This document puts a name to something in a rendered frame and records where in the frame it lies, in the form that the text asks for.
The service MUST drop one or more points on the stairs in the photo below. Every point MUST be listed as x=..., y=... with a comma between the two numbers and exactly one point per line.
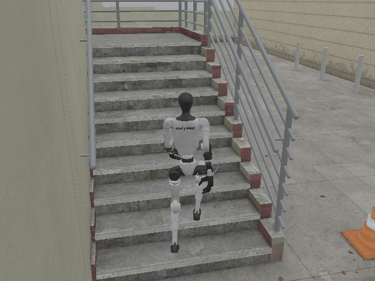
x=155, y=248

